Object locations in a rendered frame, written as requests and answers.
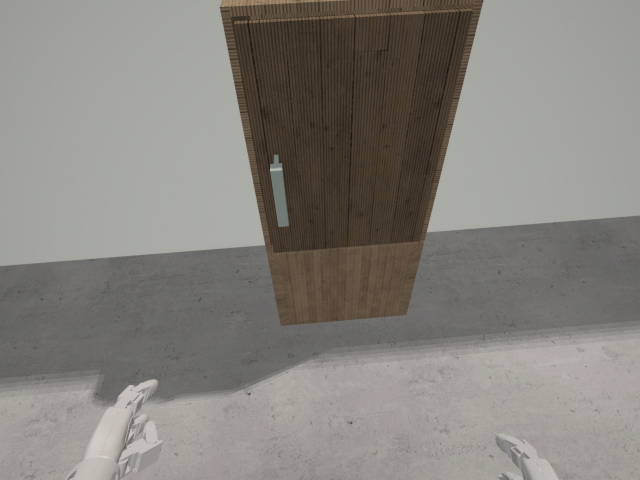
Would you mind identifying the handle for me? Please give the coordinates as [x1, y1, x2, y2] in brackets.
[270, 155, 289, 227]

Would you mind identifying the robot left hand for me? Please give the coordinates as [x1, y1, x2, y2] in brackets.
[81, 379, 163, 479]

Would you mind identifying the robot right hand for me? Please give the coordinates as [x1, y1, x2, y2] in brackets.
[495, 433, 559, 480]

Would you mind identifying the cupboard door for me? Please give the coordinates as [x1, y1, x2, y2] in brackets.
[234, 8, 474, 253]

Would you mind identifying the robot left forearm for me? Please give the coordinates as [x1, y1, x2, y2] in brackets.
[65, 457, 120, 480]

